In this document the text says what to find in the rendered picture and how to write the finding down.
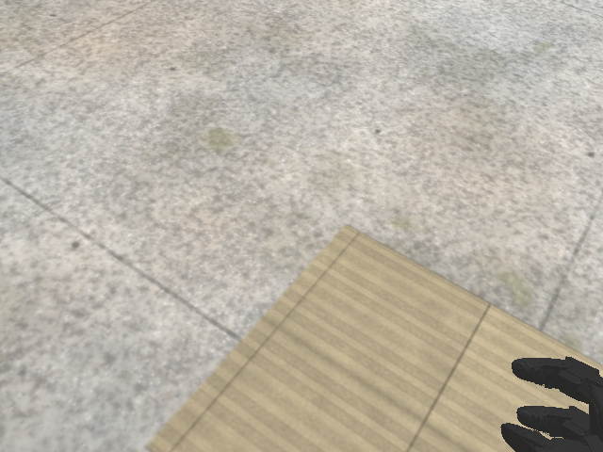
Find robot right hand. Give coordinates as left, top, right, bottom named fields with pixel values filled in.
left=501, top=356, right=603, bottom=452

